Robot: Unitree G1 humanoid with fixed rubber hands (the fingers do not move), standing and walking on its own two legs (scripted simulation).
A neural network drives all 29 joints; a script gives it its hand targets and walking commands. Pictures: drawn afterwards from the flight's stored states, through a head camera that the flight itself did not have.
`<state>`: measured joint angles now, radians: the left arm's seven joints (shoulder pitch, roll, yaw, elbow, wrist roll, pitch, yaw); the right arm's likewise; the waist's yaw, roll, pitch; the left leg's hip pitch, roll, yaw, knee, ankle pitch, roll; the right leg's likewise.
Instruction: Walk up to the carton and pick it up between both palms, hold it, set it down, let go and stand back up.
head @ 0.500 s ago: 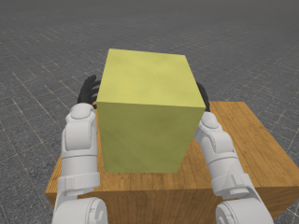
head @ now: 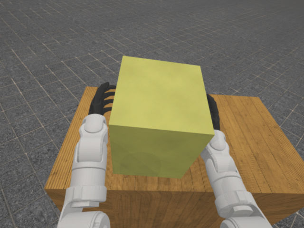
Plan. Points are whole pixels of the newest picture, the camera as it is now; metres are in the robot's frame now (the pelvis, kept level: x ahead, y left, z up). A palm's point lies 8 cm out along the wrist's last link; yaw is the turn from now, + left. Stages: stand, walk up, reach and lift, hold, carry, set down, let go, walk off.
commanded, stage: set down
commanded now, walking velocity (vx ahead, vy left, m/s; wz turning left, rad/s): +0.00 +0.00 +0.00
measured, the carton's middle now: (154, 122) +0.38 -0.01 +0.11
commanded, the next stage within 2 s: none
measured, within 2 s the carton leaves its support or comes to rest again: neither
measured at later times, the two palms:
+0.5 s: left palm (98, 114) +0.39 +0.14 +0.13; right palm (207, 125) +0.37 -0.15 +0.12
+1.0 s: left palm (106, 117) +0.41 +0.12 +0.10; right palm (208, 127) +0.38 -0.17 +0.10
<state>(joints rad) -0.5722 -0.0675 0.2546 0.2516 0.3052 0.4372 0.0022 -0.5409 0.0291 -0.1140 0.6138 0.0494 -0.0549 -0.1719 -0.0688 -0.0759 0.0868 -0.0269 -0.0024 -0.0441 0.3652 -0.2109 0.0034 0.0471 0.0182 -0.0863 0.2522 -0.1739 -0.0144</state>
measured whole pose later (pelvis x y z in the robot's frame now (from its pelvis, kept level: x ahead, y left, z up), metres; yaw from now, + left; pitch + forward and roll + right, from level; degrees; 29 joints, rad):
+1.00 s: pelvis +0.00 +0.00 +0.00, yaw -2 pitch +0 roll +0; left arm -0.76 -0.06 0.43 0.80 0.33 0.13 -0.01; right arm -0.67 0.11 -0.50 0.87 -0.27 -0.19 -0.08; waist -0.01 -0.05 0.01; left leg -0.12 0.01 0.01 0.29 -0.17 0.00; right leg -0.09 0.01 -0.07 0.25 -0.16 -0.02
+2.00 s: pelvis +0.01 +0.00 +0.00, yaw -3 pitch +8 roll +0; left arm -0.88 -0.01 0.53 1.10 0.36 -0.05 0.02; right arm -0.76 0.13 -0.69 0.94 -0.46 -0.23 -0.05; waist -0.02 -0.03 -0.06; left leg -0.28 0.01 0.07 0.29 -0.15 0.01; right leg -0.27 0.00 -0.08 0.28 -0.15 -0.02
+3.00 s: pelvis +0.02 +0.00 +0.00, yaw -3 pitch +17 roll +0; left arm -0.91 0.01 0.57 1.20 0.41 -0.25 0.06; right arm -0.78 0.13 -0.76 0.99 -0.54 -0.36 -0.05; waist -0.04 -0.02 -0.10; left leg -0.47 0.02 0.08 0.33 -0.16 0.01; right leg -0.45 0.00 -0.10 0.30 -0.15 -0.02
